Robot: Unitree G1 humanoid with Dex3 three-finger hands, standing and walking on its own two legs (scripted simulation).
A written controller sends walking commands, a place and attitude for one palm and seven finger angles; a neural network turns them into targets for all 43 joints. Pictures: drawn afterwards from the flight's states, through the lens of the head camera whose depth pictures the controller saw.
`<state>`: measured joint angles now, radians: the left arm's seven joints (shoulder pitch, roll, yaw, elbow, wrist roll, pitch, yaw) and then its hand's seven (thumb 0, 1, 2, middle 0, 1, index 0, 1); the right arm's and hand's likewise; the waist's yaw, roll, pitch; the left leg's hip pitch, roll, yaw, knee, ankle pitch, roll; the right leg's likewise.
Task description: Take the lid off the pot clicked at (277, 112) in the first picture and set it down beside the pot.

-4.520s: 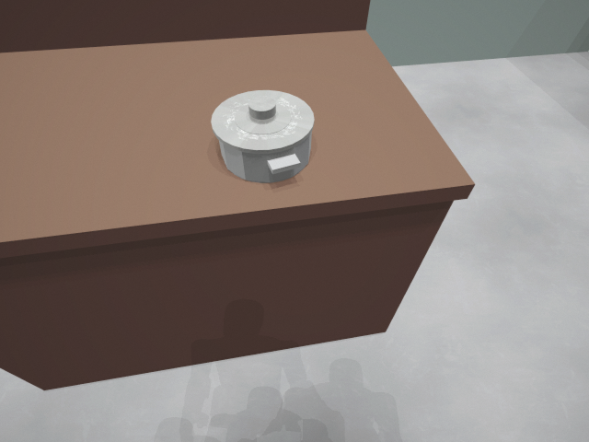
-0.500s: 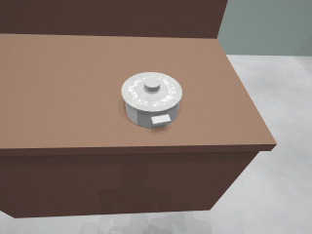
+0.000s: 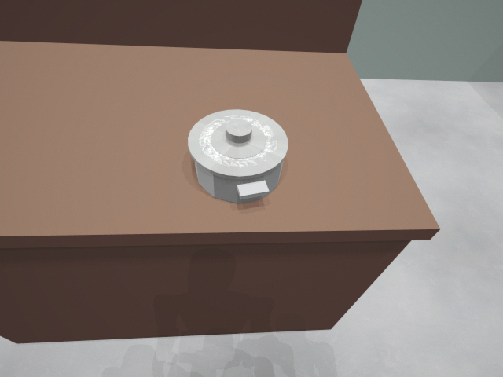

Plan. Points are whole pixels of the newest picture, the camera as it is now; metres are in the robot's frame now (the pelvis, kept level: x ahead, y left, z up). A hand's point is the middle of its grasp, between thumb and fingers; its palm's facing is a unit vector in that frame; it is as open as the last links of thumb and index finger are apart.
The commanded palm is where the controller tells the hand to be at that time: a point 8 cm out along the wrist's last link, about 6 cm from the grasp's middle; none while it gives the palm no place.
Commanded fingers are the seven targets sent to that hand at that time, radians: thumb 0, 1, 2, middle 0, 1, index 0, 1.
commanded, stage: shuffle to correct the standing spot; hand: left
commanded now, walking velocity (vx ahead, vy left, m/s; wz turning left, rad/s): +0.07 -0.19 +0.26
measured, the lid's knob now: (238, 131) +0.51 +0.07 +0.11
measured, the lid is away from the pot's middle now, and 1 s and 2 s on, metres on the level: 0.00 0.00 0.00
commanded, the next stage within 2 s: come to a stop and stand still in 0.82 s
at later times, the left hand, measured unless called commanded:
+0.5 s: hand out of the picture -0.02 +0.12 -0.19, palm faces +0.11 -0.98 -0.14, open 7.3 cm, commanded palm none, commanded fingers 0.00 0.90 0.90 -0.20 -0.30 -0.20 -0.30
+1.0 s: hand out of the picture +0.02 +0.06 -0.20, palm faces +0.11 -0.98 -0.15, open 7.3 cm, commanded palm none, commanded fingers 0.00 0.90 0.90 -0.20 -0.30 -0.20 -0.30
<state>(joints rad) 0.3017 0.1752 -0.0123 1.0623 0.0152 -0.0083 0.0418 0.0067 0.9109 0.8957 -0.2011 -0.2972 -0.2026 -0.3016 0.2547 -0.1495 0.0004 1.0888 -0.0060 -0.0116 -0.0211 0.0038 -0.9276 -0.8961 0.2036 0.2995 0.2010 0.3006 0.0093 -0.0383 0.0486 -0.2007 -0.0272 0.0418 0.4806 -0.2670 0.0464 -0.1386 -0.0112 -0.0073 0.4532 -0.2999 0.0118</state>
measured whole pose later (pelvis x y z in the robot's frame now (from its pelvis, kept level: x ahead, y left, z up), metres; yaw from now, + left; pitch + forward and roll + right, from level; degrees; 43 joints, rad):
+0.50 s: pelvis +0.03 -0.04 -0.01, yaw +4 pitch +0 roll -1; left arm 0.37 0.14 0.01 1.06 0.02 0.01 0.04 0.01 0.91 0.90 -0.20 -0.30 -0.20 -0.30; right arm 0.27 -0.12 -0.03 1.09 -0.01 0.01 -0.04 0.01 -0.93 -0.90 0.20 0.30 0.20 0.30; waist 0.00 -0.04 0.05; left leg -0.27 0.01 -0.06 0.63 -0.37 0.00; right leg -0.15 0.03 -0.10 0.54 -0.40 -0.04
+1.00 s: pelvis +0.05 -0.10 -0.02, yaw +5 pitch +0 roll -2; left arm 0.35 0.15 0.03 0.98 0.03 0.01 0.05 0.01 0.91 0.90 -0.20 -0.30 -0.20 -0.30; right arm 0.14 -0.12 -0.04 1.01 -0.01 0.02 -0.04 0.00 -0.91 -0.90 0.20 0.30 0.20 0.30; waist 0.01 -0.05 0.12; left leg -0.38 0.00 0.10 0.76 -0.39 0.04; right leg -0.10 0.14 -0.14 0.49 -0.40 -0.13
